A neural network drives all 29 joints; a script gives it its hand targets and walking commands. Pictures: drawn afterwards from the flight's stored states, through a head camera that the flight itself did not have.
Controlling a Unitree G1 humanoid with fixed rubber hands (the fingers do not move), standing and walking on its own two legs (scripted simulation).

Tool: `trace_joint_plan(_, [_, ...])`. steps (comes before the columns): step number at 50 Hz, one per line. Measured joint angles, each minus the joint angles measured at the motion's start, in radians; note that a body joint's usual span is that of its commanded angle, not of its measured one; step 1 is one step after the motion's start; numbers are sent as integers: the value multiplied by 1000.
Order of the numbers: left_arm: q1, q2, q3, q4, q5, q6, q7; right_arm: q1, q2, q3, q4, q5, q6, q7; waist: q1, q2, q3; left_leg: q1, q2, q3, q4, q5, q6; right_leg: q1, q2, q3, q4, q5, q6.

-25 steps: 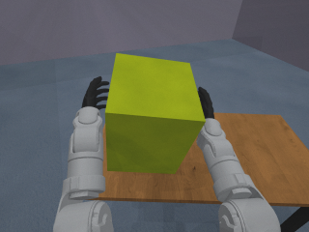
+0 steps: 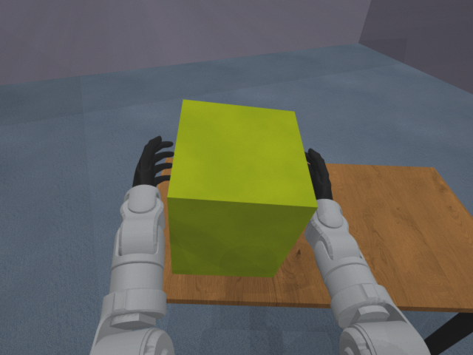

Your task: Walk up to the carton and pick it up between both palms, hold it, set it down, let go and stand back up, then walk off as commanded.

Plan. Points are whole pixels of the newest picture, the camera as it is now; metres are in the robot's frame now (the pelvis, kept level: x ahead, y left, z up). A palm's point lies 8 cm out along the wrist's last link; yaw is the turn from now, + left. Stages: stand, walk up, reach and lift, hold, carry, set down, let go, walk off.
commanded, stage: set down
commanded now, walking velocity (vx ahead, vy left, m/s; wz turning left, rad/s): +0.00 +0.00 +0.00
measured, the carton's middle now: (231, 195) +0.40 +0.02 +0.09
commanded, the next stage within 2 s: none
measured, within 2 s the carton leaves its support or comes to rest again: neither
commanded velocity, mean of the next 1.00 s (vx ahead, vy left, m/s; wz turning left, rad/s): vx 0.00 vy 0.00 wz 0.00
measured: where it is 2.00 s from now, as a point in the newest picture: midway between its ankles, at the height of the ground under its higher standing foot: outside the picture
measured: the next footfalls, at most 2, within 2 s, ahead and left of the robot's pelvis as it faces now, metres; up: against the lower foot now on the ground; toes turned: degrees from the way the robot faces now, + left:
none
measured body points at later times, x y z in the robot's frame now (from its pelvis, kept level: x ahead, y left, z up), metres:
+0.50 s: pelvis +0.02 -0.01 +0.00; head +0.02 +0.00 +0.45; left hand +0.41 +0.14 +0.11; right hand +0.41 -0.15 +0.09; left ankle +0.02 +0.12 -0.74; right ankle +0.02 -0.13 -0.74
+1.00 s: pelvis +0.02 -0.01 +0.00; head +0.03 +0.00 +0.45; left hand +0.41 +0.13 +0.08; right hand +0.41 -0.16 +0.07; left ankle +0.02 +0.12 -0.74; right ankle +0.02 -0.13 -0.74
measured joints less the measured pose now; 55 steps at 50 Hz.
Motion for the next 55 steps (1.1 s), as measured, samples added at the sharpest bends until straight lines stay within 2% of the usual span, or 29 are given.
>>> trace_joint_plan(11, [0,-6,0,107,2,-69,33,-20,-8,-47,119,-29,-65,32,0,0,1,0,0,0,-14,0,-1,-7,0,0,0,-8,-4])
trace_joint_plan(18, [1,-13,0,133,1,-128,45,-20,-18,-48,127,-29,-103,37,0,0,1,0,1,0,-31,-1,-6,-14,1,-1,0,-19,-8])
trace_joint_plan(26, [2,-20,6,141,5,-142,49,-20,-23,-48,141,-29,-119,39,0,0,14,0,5,0,-36,-4,-10,-17,5,-1,0,-24,-10])
trace_joint_plan(34, [10,-21,24,191,5,-201,49,-21,-23,-53,174,-34,-150,41,0,0,21,0,5,0,-37,-4,-12,-18,5,-1,0,-24,-11])
trace_joint_plan(44, [10,-29,49,281,5,-254,64,-33,-7,-151,240,-120,-170,79,0,0,21,0,5,0,-40,-5,-12,-19,5,-1,0,-26,-13])
trace_joint_plan(55, [10,-46,75,303,27,-302,73,-46,0,-216,253,-176,-193,111,0,0,22,-1,7,0,-52,-5,-15,-26,7,-1,0,-32,-16])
